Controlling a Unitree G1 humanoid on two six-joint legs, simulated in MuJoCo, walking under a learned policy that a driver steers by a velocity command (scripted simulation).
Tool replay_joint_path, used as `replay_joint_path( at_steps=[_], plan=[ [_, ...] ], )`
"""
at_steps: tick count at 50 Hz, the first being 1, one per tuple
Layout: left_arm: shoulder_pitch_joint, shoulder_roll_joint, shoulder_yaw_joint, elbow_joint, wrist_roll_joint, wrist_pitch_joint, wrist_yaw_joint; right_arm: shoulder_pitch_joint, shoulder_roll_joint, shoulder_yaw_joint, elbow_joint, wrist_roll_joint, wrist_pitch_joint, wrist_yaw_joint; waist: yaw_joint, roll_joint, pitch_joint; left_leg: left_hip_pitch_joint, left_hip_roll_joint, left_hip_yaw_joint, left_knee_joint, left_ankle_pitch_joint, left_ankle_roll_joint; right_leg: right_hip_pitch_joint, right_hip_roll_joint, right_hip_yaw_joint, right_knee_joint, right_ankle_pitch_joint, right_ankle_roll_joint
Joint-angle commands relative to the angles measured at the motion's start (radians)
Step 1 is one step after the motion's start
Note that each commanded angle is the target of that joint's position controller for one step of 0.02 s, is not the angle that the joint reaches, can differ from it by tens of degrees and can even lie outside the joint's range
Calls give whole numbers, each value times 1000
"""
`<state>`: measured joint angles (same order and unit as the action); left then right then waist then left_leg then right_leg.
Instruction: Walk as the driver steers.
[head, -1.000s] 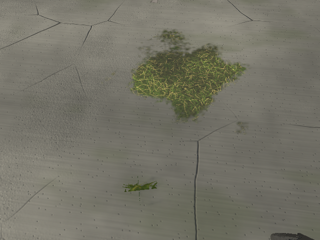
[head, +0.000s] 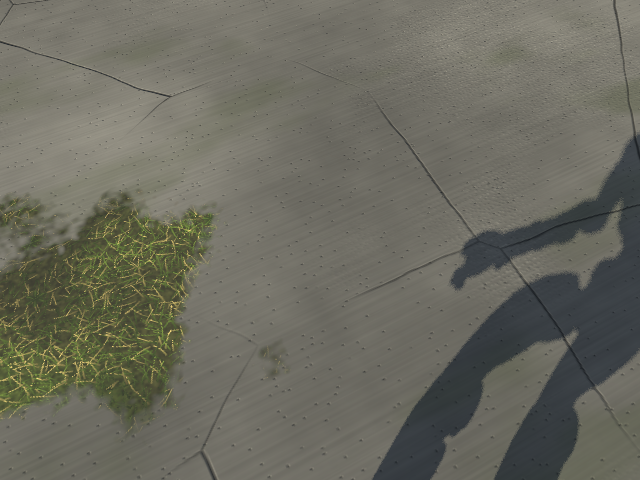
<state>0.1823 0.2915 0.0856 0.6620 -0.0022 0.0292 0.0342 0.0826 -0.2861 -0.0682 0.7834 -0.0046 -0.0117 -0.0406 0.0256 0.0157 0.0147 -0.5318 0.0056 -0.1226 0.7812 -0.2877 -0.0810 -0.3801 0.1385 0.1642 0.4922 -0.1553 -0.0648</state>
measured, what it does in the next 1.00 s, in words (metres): steps on the spot: left foot, then right foot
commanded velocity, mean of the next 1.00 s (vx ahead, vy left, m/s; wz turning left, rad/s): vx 0.01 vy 0.00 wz -0.11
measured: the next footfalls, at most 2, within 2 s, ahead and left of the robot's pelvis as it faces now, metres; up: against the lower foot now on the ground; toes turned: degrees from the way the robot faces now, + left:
left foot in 0.08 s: +0.09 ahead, +0.15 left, +0.00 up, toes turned -6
right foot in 0.40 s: +0.03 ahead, -0.12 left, +0.00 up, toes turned -1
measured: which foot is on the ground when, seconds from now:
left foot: up 0.00-0.06, down 0.08-1.00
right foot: down 0.00-0.10, up 0.12-0.38, down 0.40-1.00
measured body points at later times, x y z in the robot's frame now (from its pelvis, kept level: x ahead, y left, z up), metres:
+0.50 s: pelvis +0.02 +0.01 +0.00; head +0.03 +0.01 +0.45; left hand +0.17 +0.26 -0.11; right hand +0.12 -0.25 -0.12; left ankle +0.05 +0.15 -0.74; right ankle -0.01 -0.12 -0.74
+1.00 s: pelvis +0.02 +0.00 +0.00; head +0.03 +0.00 +0.45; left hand +0.13 +0.24 -0.13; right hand +0.07 -0.27 -0.14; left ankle +0.05 +0.15 -0.74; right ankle -0.01 -0.12 -0.74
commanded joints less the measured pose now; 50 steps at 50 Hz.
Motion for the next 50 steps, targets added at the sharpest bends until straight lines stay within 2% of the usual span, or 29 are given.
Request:
replay_joint_path(
  at_steps=[1,3,4,5,6,7,8,9,10,12,14,15,16,18,19,20,21,22,23,24,26,30,38,50],
  plan=[
    [-9,131,28,-74,5,-3,1,4,-92,-20,-67,4,-25,10,-2,-172,-149,80,-9,27,-84,-26,12,159,-271,286,-84,167,-153],
    [-23,116,16,-77,-3,4,0,48,-81,-18,-61,3,-36,25,-37,-166,-150,200,-12,56,-273,73,42,153,-249,283,-31,248,-125],
    [-3,102,11,-73,-6,6,2,69,-97,-22,-58,-5,-40,31,-45,-140,-141,289,24,35,-382,204,69,119,-216,266,-1,185,-85],
    [38,63,-2,-76,8,4,2,73,-162,-33,-71,-26,-38,29,-14,10,-152,379,191,-116,-417,367,132,43,-133,173,135,-29,-26],
    [78,71,4,-91,0,-5,-2,47,-213,-43,-65,-44,-27,25,43,262,-108,392,334,-288,-430,584,295,-99,11,13,254,-371,34],
    [32,147,22,-89,14,-16,-2,58,-145,-30,-78,-41,-28,23,-17,240,-124,367,402,-380,-450,574,386,-127,-33,9,439,-481,82],
    [11,182,38,-80,2,-16,-3,60,-141,-30,-83,-27,-28,20,-31,167,-115,376,365,-328,-435,551,374,-150,-37,13,561,-453,99],
    [18,157,37,-59,-1,-7,-1,43,-140,-30,-84,-13,-25,17,-20,114,-106,381,313,-258,-416,530,333,-163,-42,12,618,-416,117],
    [21,135,32,-53,3,3,1,31,-128,-26,-84,1,-22,15,-18,107,-91,386,288,-216,-407,526,308,-178,-52,15,638,-384,131],
    [27,68,11,-44,-2,12,-3,12,-100,-14,-80,0,-11,17,-3,113,-86,359,218,-116,-404,534,274,-112,-71,-34,540,-339,147],
    [-5,19,-10,-49,-2,8,-8,13,-91,-12,-75,-2,2,21,-22,165,-102,367,172,-56,-393,532,255,-19,-105,-106,333,-313,154],
    [-29,11,-15,-53,-5,6,-10,41,-98,-15,-67,-1,7,21,-44,190,-108,381,175,-62,-391,531,262,19,-112,-121,245,-297,154],
    [-32,24,-11,-50,-10,5,-12,64,-111,-17,-59,1,10,22,-54,204,-112,395,184,-76,-385,520,271,52,-113,-131,168,-264,151],
    [13,38,-4,-20,-11,4,-15,67,-115,-13,-52,13,12,25,-26,188,-101,370,175,-77,-366,453,254,168,-106,-157,-81,-68,123],
    [15,54,-2,-14,-2,3,-15,98,-105,-8,-41,16,5,27,-31,165,-94,335,164,-79,-371,387,219,235,-116,-135,-155,17,100],
    [18,94,2,-22,10,4,-10,116,-93,0,-37,4,-8,32,-41,103,-113,269,150,-66,-358,288,164,327,-184,-62,-134,124,70],
    [22,156,14,-25,18,7,-2,140,-76,6,-40,-21,-25,45,-81,-49,-129,211,78,11,-304,172,114,368,-270,12,-63,291,21],
    [0,102,2,-4,23,4,-13,128,-39,17,-35,-21,-31,46,-85,-164,-133,293,38,73,-327,68,66,235,-269,13,-74,101,-22],
    [-23,53,-9,-14,26,-3,-23,73,-75,11,-29,-23,-29,43,-54,-116,-80,312,33,80,-313,89,40,180,-232,3,-95,-18,-11],
    [-15,47,-12,-3,31,-9,-24,51,-81,7,-27,-18,-25,40,-44,-90,-56,309,31,83,-305,106,42,155,-217,-9,-102,-56,9],
    [-5,66,-11,10,23,-25,-23,65,-76,8,-17,-13,-11,29,-47,-93,-11,307,34,77,-304,136,47,123,-204,-18,-100,-42,27],
    [19,48,-20,34,18,-36,-15,85,-65,7,15,-9,-8,20,-47,-78,1,321,34,77,-306,147,45,112,-196,-23,-94,-41,31],
    [39,35,-25,83,14,-43,-13,105,-68,2,82,-4,-2,10,-44,-32,-2,340,37,75,-313,176,34,128,-180,-38,-87,-14,30],
    [70,25,-30,185,8,-45,-8,132,-65,1,175,2,6,-4,-42,-23,6,350,33,79,-323,195,40,144,-157,-73,-86,19,40]
  ],
)
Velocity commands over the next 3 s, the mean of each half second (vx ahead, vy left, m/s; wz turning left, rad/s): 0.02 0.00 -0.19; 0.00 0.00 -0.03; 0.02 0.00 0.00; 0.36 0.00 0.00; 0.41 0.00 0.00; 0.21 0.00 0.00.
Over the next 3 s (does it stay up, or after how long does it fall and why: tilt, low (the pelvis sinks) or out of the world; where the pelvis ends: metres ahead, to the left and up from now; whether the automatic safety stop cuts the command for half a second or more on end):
stays up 0.61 -0.04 0.00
